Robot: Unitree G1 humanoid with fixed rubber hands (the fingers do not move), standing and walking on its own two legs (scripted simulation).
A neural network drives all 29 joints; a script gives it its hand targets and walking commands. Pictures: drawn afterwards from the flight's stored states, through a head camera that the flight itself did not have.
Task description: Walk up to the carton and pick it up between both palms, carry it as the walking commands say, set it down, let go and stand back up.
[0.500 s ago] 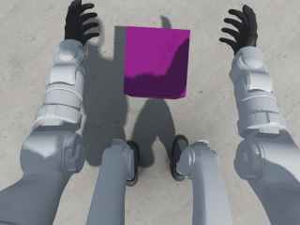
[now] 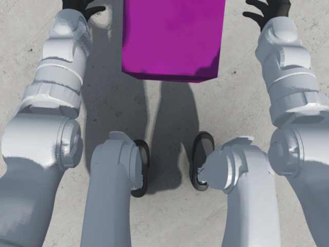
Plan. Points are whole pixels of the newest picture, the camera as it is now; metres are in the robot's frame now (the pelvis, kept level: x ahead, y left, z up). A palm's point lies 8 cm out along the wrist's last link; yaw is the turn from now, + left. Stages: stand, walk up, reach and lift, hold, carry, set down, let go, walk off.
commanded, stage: reach and lift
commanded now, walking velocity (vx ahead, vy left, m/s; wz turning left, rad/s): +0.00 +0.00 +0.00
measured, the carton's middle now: (171, 37) +0.55 +0.01 -0.30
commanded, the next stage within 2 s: none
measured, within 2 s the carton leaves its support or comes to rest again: leaves its support in 1.84 s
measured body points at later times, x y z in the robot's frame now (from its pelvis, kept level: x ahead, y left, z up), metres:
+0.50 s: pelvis -0.01 +0.01 -0.06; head +0.37 +0.02 +0.18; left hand +0.56 +0.19 -0.24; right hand +0.56 -0.17 -0.23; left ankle +0.10 +0.11 -0.39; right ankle +0.13 -0.11 -0.39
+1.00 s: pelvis -0.01 +0.00 -0.05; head +0.37 +0.02 +0.19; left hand +0.56 +0.16 -0.23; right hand +0.56 -0.14 -0.23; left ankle +0.10 +0.11 -0.39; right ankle +0.13 -0.11 -0.39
